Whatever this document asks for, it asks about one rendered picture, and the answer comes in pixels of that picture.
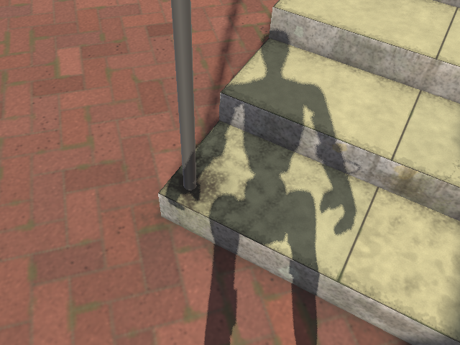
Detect stairs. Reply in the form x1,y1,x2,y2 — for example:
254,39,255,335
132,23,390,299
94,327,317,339
158,0,460,345

